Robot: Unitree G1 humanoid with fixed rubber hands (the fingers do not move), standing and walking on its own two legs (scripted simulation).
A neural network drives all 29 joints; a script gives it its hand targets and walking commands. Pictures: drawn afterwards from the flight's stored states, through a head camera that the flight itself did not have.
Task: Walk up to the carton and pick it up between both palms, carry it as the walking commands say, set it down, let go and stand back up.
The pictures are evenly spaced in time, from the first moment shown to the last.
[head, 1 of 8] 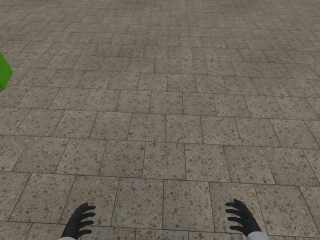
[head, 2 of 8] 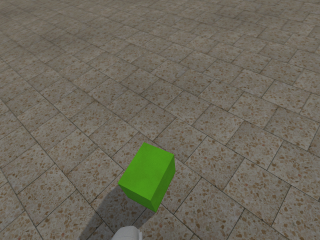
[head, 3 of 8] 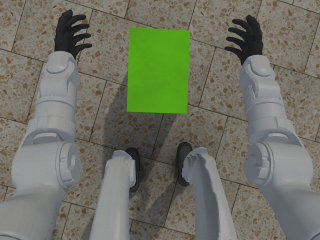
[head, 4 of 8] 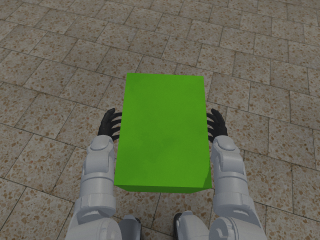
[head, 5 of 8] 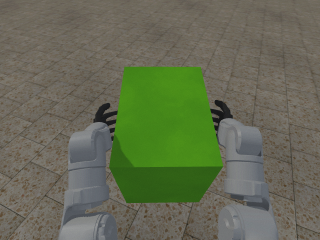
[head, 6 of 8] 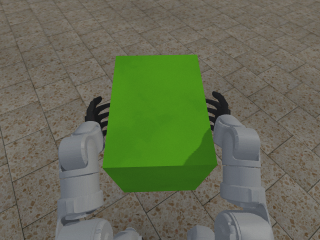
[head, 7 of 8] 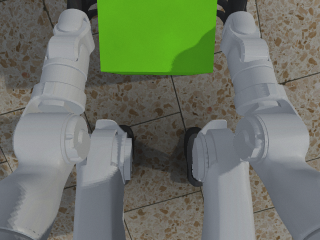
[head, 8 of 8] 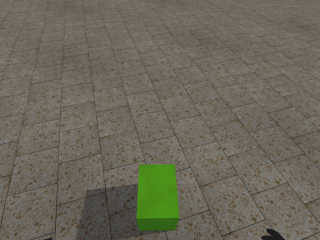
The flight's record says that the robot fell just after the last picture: no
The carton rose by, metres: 0.71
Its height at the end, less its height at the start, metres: +0.00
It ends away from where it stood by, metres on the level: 0.83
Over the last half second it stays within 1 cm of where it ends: yes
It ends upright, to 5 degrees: yes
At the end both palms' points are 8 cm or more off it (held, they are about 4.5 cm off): yes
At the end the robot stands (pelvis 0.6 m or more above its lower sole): yes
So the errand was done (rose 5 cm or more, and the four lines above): yes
